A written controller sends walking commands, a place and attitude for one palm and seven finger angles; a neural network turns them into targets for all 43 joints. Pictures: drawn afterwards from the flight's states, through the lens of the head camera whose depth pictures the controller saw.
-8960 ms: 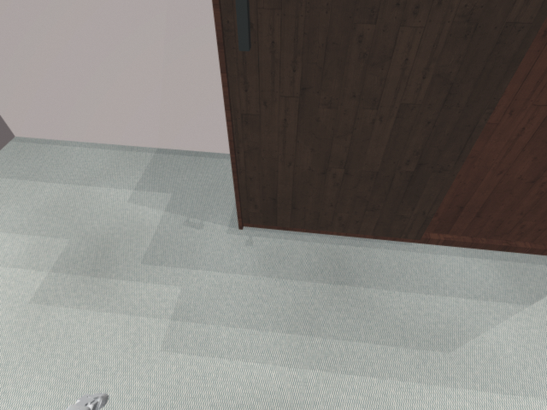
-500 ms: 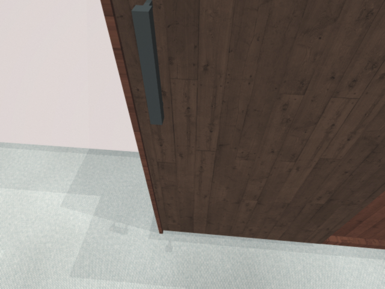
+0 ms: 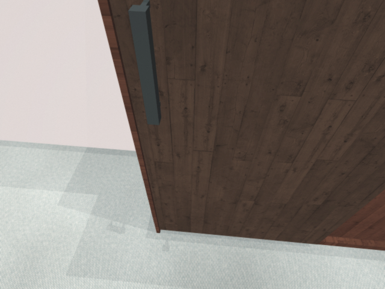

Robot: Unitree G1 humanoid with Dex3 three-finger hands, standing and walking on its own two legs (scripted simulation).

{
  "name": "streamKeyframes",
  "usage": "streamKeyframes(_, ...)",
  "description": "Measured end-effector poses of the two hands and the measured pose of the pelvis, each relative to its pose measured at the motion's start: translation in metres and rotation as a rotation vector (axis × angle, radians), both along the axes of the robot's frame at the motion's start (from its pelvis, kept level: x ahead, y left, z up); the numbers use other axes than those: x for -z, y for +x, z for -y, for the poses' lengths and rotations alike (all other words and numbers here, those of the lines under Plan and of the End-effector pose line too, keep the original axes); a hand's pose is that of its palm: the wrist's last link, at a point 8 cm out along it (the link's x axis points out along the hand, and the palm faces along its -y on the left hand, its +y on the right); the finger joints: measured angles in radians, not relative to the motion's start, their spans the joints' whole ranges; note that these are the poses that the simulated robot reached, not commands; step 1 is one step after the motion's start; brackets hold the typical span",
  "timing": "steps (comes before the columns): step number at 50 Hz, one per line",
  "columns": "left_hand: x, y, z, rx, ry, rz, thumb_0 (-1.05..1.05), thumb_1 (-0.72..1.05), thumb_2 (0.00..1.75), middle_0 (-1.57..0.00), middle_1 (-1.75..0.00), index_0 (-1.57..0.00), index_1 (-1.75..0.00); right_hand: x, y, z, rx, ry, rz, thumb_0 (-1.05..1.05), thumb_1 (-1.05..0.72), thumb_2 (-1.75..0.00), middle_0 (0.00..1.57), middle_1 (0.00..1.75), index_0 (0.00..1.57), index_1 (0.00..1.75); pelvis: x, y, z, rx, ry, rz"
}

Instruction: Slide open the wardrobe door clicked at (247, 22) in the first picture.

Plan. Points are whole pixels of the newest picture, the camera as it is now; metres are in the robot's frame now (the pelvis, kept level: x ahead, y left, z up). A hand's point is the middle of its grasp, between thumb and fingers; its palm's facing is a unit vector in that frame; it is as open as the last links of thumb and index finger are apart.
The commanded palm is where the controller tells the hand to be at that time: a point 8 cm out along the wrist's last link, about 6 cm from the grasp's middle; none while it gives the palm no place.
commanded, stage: look again from close up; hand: left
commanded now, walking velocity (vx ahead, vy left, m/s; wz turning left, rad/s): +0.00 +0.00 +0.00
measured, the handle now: (150, 69) +0.48 +0.12 +0.22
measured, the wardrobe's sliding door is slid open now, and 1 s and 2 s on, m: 0.00 0.00 0.00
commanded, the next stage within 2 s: raise the hand with hooked fingers in 0.20 s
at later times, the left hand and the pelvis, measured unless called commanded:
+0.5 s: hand (101, 249) +0.19 +0.19 +0.01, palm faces +0.22 -0.97 -0.07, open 7.6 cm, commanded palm +0.11 +0.24 -0.03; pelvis -0.02 -0.01 -0.02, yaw +3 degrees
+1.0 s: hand (76, 250) +0.17 +0.22 +0.06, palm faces -0.03 -1.00 -0.09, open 10.2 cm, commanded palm +0.13 +0.27 +0.07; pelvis -0.03 -0.02 -0.03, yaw +3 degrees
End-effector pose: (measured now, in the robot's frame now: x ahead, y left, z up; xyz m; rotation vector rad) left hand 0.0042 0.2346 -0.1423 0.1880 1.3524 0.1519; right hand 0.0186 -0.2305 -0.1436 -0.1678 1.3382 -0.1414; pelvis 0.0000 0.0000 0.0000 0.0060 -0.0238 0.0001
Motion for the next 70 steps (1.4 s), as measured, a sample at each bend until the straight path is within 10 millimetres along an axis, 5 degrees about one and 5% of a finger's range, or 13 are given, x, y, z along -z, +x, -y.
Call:
streamKeyframes(16,-0.001,-0.002,0.007,-0.003,0.003,0.004,0.0,0.91,0.9,-0.2,-0.3,-0.2,-0.3,0.001,-0.001,0.003,-0.002,0.006,0.001,0.01,-0.91,-0.9,0.2,0.3,0.2,0.3,0.0,-0.002,0.004,-0.002,-0.005,-0.006)
streamKeyframes(18,-0.019,0.025,0.003,-0.104,-0.005,0.18,0.01,0.91,0.89,-0.2,-0.3,-0.2,-0.3,-0.004,0.008,0.006,-0.002,-0.014,0.093,0.01,-0.91,-0.9,0.2,0.3,0.2,0.3,0.002,-0.005,0.005,-0.011,-0.004,0.0)
streamKeyframes(23,-0.126,0.129,-0.005,-0.089,0.025,0.933,0.02,0.87,0.88,-0.2,-0.33,-0.21,-0.33,-0.022,0.058,0.013,-0.042,-0.045,0.44,0.01,-0.91,-0.9,0.2,0.3,0.2,0.3,0.01,-0.013,0.006,-0.053,0.0,-0.018)
streamKeyframes(27,-0.169,0.166,0.0,0.073,-0.057,1.326,0.01,0.81,0.85,-0.2,-0.37,-0.21,-0.37,-0.038,0.105,0.023,-0.07,-0.048,0.656,0.02,-0.91,-0.9,0.2,0.3,0.2,0.3,0.025,-0.022,0.012,-0.037,0.001,-0.092)
streamKeyframes(31,-0.154,0.153,0.005,0.243,-0.171,1.35,0.0,0.73,0.82,-0.21,-0.42,-0.21,-0.42,-0.057,0.142,0.033,-0.101,-0.062,0.815,0.02,-0.91,-0.9,0.2,0.3,0.2,0.3,0.042,-0.028,0.018,-0.024,0.002,-0.123)
streamKeyframes(35,-0.134,0.116,-0.007,0.141,-0.187,1.253,0.01,0.64,0.78,-0.22,-0.47,-0.23,-0.47,-0.073,0.163,0.036,-0.14,-0.099,0.898,0.02,-0.91,-0.9,0.2,0.3,0.2,0.3,0.049,-0.028,0.021,-0.034,-0.01,-0.124)
streamKeyframes(39,-0.147,0.095,-0.019,0.069,-0.09,1.311,0.01,0.54,0.74,-0.23,-0.53,-0.23,-0.53,-0.073,0.169,0.029,-0.204,-0.114,0.891,0.01,-0.91,-0.9,0.2,0.3,0.2,0.3,0.05,-0.028,0.022,-0.063,-0.033,-0.11)
streamKeyframes(47,-0.189,0.135,-0.027,0.233,-0.114,1.373,0.01,0.35,0.66,-0.24,-0.65,-0.24,-0.65,-0.048,0.142,0.002,-0.2,-0.034,0.779,0.02,-0.9,-0.9,0.2,0.3,0.2,0.3,0.041,-0.033,0.021,-0.076,-0.049,-0.081)
streamKeyframes(56,-0.232,0.16,-0.051,0.207,-0.105,1.371,0.01,0.15,0.57,-0.26,-0.79,-0.26,-0.79,-0.049,0.109,-0.004,-0.118,-0.003,0.752,0.02,-0.9,-0.9,0.2,0.3,0.2,0.3,0.024,-0.025,0.009,-0.042,-0.032,-0.059)
streamKeyframes(70,-0.281,0.168,-0.075,0.209,-0.05,1.445,0.0,-0.18,0.43,-0.28,-1.0,-0.28,-1.0,-0.083,0.138,-0.005,-0.175,-0.054,0.851,0.02,-0.9,-0.9,0.2,0.3,0.2,0.3,0.011,-0.024,-0.001,-0.054,-0.027,0.015)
